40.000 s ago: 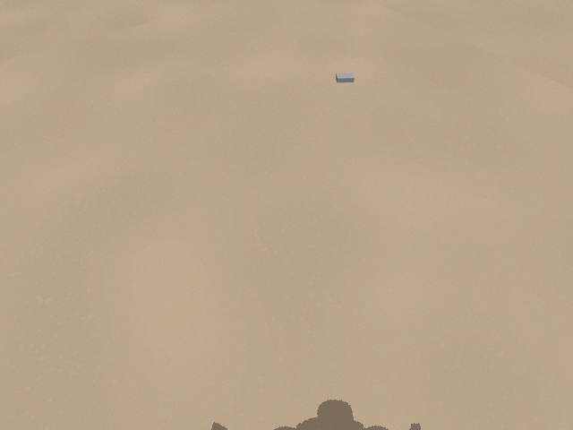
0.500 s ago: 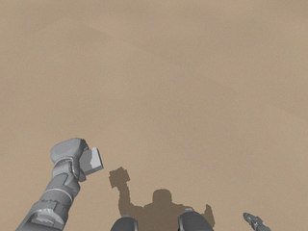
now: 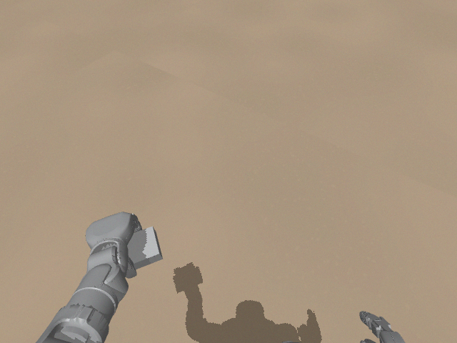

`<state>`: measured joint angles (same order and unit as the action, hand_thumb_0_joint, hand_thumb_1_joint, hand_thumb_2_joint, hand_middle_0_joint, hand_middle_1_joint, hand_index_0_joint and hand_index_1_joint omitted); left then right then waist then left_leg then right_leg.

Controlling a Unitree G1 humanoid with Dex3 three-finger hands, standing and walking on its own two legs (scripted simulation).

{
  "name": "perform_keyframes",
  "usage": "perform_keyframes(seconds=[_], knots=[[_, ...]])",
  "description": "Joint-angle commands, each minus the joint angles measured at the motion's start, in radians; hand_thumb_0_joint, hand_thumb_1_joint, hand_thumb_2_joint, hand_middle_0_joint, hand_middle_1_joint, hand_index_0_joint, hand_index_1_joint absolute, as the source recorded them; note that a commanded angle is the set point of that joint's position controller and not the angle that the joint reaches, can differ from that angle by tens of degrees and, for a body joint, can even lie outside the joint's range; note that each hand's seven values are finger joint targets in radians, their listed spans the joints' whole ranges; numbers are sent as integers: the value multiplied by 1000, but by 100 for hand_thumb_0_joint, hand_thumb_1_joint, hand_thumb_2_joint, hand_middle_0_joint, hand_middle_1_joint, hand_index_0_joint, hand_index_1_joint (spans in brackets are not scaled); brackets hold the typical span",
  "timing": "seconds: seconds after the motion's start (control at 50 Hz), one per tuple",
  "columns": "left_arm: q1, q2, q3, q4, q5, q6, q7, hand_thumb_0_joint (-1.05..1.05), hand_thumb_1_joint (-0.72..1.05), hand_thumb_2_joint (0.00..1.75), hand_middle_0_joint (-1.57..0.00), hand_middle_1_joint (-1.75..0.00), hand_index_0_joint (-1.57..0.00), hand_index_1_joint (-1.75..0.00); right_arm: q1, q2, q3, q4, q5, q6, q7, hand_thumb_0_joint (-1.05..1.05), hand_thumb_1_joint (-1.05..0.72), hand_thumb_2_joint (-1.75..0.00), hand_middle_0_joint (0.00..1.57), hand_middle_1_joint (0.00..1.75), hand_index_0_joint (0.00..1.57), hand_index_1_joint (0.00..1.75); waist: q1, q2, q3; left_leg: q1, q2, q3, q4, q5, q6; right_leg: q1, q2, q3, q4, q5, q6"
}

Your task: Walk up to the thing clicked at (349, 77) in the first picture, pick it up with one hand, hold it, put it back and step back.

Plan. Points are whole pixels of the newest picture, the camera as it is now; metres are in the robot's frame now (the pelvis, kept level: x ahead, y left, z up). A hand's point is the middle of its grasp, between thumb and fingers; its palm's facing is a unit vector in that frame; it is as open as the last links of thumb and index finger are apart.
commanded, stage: hold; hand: left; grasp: from above
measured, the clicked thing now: (131, 252) +0.33 +0.22 -0.11
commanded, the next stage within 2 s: crouch in 1.64 s
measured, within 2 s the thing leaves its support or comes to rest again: neither
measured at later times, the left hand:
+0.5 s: hand (120, 249) +0.31 +0.22 -0.04, palm faces -0.42 -0.15 -0.89, open 9.4 cm
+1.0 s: hand (117, 251) +0.30 +0.22 -0.03, palm faces -0.42 -0.15 -0.90, open 9.4 cm
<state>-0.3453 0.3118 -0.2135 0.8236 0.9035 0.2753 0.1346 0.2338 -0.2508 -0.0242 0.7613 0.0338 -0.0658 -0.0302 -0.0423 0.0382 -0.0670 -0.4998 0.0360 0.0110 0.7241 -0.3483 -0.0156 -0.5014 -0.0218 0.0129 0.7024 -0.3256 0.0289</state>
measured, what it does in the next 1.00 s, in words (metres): stands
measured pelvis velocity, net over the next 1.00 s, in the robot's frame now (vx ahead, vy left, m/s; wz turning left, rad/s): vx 0.00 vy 0.00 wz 0.00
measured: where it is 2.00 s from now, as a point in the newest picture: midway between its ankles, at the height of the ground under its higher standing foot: outside the picture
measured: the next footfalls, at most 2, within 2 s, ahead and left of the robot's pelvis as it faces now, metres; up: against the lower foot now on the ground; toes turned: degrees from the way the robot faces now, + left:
none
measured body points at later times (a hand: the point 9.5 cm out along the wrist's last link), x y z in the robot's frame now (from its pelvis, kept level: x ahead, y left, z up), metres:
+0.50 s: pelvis +0.00 +0.00 +0.01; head +0.03 -0.02 +0.46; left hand +0.32 +0.22 +0.01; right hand +0.13 -0.26 -0.11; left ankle +0.01 +0.13 -0.72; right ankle +0.02 -0.14 -0.72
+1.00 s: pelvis +0.00 +0.00 +0.02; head +0.01 -0.03 +0.47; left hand +0.31 +0.22 +0.03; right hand +0.14 -0.25 -0.10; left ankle +0.01 +0.13 -0.72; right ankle +0.02 -0.14 -0.72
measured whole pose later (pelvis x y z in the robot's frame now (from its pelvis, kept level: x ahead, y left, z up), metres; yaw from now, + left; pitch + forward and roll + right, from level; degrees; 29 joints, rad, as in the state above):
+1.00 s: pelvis +0.00 +0.00 +0.02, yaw +0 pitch +2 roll +0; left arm -0.27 0.31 -0.24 0.65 0.93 0.30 0.01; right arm 0.20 -0.26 -0.02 0.71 0.04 -0.03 -0.01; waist 0.00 0.06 -0.02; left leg -0.31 0.03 0.02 0.55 -0.27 -0.02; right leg -0.32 -0.02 0.02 0.55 -0.26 0.02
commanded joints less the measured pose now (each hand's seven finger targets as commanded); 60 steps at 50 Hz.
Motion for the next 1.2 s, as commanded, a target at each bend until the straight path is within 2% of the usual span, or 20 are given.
perform_keyframes(seconds=[0.0,0.06,0.1,0.18,0.24,0.28,0.34,0.36,0.38,0.44,0.52,0.7,0.76,0.8,0.88,0.92,0.94,1.04,1.12,1.18], knots=[[-323,196,64,-198,22,0,20,0,75,37,-108,-39,-111,-36,-16,-143,-46,-114,4,-35,-6,0,-88,-89,20,30,20,30,5,6,-281,185,-47,1,-116,272,8,136,52,-22,-100,230,-35],[-317,174,51,-222,17,3,9,0,76,36,-108,-39,-112,-36,-22,-141,-42,-122,4,-34,-1,0,-88,-89,20,30,20,30,-4,-25,-281,192,-52,4,-117,301,14,171,49,-17,-110,272,-30],[-316,212,74,-239,22,4,8,0,76,38,-108,-40,-111,-37,-25,-146,-45,-129,4,-32,0,0,-88,-89,20,30,20,30,12,-9,-286,203,-53,6,-126,310,12,188,48,-18,-115,275,-30],[-332,200,65,-262,34,8,7,0,80,36,-110,-40,-114,-36,-28,-141,-43,-134,4,-28,2,0,-87,-89,20,30,20,30,0,-6,-258,208,-52,13,-138,311,15,186,48,-15,-131,283,-31],[-341,215,77,-293,38,12,4,0,80,37,-109,-42,-113,-38,-34,-141,-44,-135,4,-24,5,0,-88,-89,20,30,20,30,12,-4,-293,224,-55,14,-141,337,18,216,44,-9,-134,317,-27],[-347,210,71,-326,33,17,-1,0,82,40,-111,-43,-114,-39,-43,-139,-44,-141,3,-23,6,0,-88,-89,20,30,20,30,19,6,-285,236,-52,12,-153,324,17,217,45,-12,-143,298,-28],[-321,189,57,-298,36,19,-10,0,82,40,-113,-40,-116,-37,-43,-142,-41,-142,3,-24,9,0,-88,-89,20,30,20,30,6,-2,-267,243,-50,9,-167,317,16,215,47,-17,-149,283,-31],[-327,224,77,-305,42,18,-13,0,82,40,-112,-40,-115,-37,-52,-146,-43,-150,4,-21,7,0,-88,-89,20,30,20,30,24,0,-271,252,-50,10,-172,316,15,224,47,-19,-156,277,-31],[-312,202,63,-283,44,19,-19,0,82,40,-113,-42,-115,-39,-52,-144,-41,-149,2,-20,7,0,-88,-89,20,30,20,30,11,-26,-257,245,-50,10,-173,311,19,219,47,-18,-161,278,-28],[-319,206,67,-315,40,19,-29,0,82,44,-113,-42,-116,-40,-62,-142,-40,-158,2,-19,8,0,-88,-89,20,30,20,30,22,-21,-256,251,-53,13,-185,292,22,239,43,-18,-177,264,-26],[-305,188,53,-324,36,21,-42,0,88,43,-116,-44,-119,-41,-68,-138,-37,-162,3,-18,10,0,-88,-89,20,30,20,30,15,-21,-234,256,-51,15,-201,279,22,232,44,-17,-190,251,-27],[-290,212,76,-367,46,14,-50,0,88,46,-115,-47,-118,-44,-92,-135,-33,-182,5,-13,10,0,-88,-89,20,30,20,30,38,-1,-227,276,-52,18,-229,249,20,256,42,-16,-213,214,-29],[-309,206,66,-375,56,17,-51,0,88,44,-114,-49,-118,-45,-95,-136,-34,-177,5,-13,10,0,-88,-89,20,30,20,30,23,-7,-232,292,-48,14,-231,268,19,248,45,-16,-213,231,-29],[-297,204,65,-376,59,22,-53,0,86,45,-114,-47,-117,-43,-96,-135,-34,-177,6,-11,11,0,-88,-89,20,30,20,30,30,-17,-235,294,-51,19,-230,285,22,263,42,-18,-214,250,-28],[-301,203,57,-376,43,27,-69,0,87,46,-114,-49,-118,-46,-104,-135,-29,-180,5,-11,9,0,-88,-89,20,30,20,30,25,-39,-210,290,-53,18,-238,264,28,268,40,-18,-233,235,-23],[-298,221,73,-386,48,28,-76,0,87,48,-114,-50,-118,-46,-116,-132,-31,-183,8,-10,8,0,-88,-89,20,30,20,30,40,-13,-227,297,-56,24,-244,257,25,274,38,-13,-236,224,-25],[-274,199,58,-363,45,28,-83,0,85,48,-113,-50,-116,-47,-113,-132,-29,-182,7,-9,8,0,-88,-89,20,30,20,30,33,-32,-209,298,-51,18,-248,258,24,271,42,-19,-236,221,-25],[-295,208,59,-426,47,24,-107,0,87,46,-113,-52,-117,-48,-120,-126,-29,-200,10,-4,8,0,-88,-89,20,30,20,30,45,-30,-223,301,-56,23,-250,288,30,294,38,-17,-243,257,-23],[-227,212,69,-391,48,27,-120,0,89,48,-114,-51,-118,-47,-134,-127,-25,-207,13,-2,4,0,-88,-89,20,30,20,30,45,-36,-170,296,-53,23,-272,232,26,274,42,-17,-259,190,-27],[-250,221,67,-428,58,11,-126,0,87,44,-111,-53,-116,-49,-125,-126,-29,-211,12,-1,5,0,-88,-89,20,30,20,30,49,-12,-183,303,-47,18,-273,255,22,277,45,-22,-250,209,-32]])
